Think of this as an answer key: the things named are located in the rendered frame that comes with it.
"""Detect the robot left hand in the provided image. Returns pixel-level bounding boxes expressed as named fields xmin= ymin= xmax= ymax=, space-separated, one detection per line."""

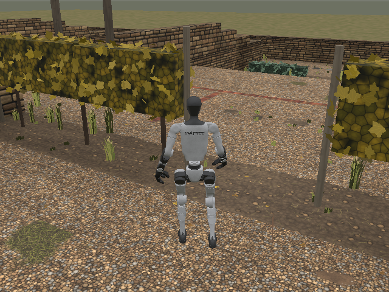
xmin=155 ymin=170 xmax=169 ymax=184

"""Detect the robot right shin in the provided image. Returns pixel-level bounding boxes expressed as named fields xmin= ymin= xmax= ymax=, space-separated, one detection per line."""
xmin=207 ymin=197 xmax=216 ymax=240

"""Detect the right robot foot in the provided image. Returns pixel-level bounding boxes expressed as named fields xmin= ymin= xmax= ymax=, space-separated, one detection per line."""
xmin=208 ymin=234 xmax=217 ymax=249

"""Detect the right robot upper arm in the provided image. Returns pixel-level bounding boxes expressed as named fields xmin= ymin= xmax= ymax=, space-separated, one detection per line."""
xmin=207 ymin=122 xmax=224 ymax=155

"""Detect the left robot forearm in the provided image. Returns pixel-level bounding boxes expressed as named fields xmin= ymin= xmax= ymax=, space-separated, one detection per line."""
xmin=157 ymin=147 xmax=170 ymax=172

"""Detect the robot right hand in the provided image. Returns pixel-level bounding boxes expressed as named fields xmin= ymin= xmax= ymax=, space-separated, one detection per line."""
xmin=212 ymin=158 xmax=227 ymax=169

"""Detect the left robot upper arm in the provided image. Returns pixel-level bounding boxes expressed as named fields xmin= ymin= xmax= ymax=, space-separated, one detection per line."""
xmin=164 ymin=123 xmax=182 ymax=157

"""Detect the right robot forearm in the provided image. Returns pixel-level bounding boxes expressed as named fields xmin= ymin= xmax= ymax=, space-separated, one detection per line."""
xmin=218 ymin=146 xmax=227 ymax=162

